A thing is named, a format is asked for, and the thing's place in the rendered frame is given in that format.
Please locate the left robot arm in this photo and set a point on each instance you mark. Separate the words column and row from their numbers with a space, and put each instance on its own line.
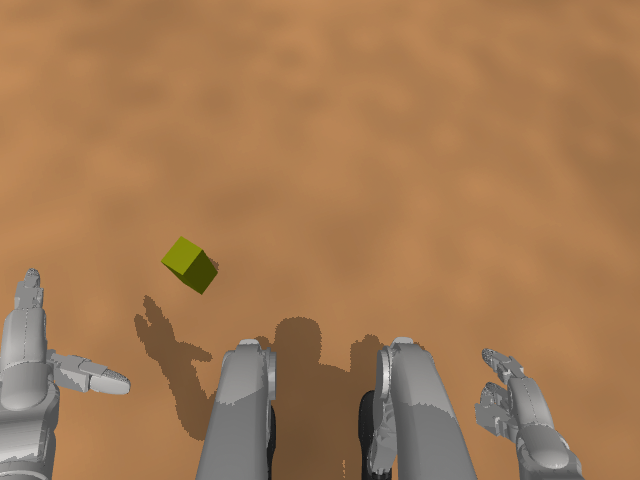
column 29, row 411

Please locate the left robot hand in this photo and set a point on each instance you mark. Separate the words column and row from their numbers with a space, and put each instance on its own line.
column 24, row 340

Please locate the right robot foot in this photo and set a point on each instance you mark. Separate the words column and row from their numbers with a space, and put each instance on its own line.
column 365, row 434

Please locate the carton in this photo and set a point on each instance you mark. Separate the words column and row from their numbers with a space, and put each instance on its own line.
column 190, row 264

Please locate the right robot arm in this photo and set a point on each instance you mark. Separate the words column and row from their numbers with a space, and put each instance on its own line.
column 543, row 454

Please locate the right robot hand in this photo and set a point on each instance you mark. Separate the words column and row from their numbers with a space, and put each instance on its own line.
column 521, row 405

